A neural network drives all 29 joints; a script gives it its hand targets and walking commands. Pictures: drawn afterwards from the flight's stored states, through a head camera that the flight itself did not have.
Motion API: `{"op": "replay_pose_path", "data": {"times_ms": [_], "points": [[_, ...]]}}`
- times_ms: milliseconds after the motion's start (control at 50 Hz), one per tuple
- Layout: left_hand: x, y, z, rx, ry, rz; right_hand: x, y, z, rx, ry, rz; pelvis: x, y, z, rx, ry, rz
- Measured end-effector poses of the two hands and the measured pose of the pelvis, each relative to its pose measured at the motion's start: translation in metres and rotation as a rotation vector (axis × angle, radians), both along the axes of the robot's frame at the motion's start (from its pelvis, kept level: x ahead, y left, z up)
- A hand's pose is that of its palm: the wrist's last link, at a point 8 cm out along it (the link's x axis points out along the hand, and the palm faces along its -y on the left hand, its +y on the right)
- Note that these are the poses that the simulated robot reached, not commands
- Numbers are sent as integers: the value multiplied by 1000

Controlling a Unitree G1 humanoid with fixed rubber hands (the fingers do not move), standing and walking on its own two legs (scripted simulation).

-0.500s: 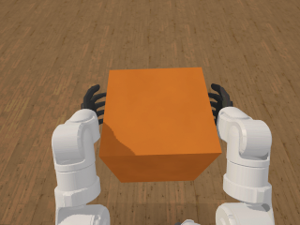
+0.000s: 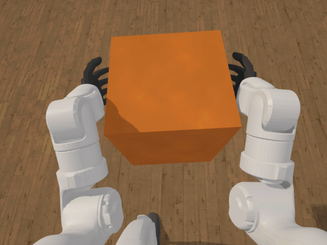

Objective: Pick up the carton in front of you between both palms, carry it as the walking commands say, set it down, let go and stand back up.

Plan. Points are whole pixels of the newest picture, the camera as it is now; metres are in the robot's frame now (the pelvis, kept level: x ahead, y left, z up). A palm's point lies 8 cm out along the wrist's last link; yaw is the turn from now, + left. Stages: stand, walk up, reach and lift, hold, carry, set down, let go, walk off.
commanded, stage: carry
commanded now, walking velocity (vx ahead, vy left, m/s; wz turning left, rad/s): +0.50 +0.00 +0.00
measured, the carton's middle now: (169, 109) +0.41 +0.01 +0.07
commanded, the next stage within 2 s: none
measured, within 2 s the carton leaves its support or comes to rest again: neither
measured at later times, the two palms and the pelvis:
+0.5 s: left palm out of the picture +0.70 +0.15 +0.21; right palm out of the picture +0.73 -0.15 +0.21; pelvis +0.33 -0.03 +0.06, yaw +1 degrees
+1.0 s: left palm out of the picture +1.02 +0.12 +0.25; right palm out of the picture +0.99 -0.17 +0.24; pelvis +0.62 +0.01 +0.10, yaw +0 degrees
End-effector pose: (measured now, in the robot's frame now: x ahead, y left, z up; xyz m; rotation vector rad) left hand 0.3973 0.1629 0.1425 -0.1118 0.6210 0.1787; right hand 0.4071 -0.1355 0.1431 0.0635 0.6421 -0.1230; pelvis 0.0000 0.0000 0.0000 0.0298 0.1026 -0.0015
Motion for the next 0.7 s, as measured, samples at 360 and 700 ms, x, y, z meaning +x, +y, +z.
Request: {"op": "replay_pose_path", "data": {"times_ms": [360,700], "points": [[242,-46,61,54,-60,-79,221,-46,54,4,-58,-67,243,-14,31,-63,-20,19],[423,14,97,50,26,64,448,14,95,-15,22,93,450,-19,66,-2,-9,27]]}}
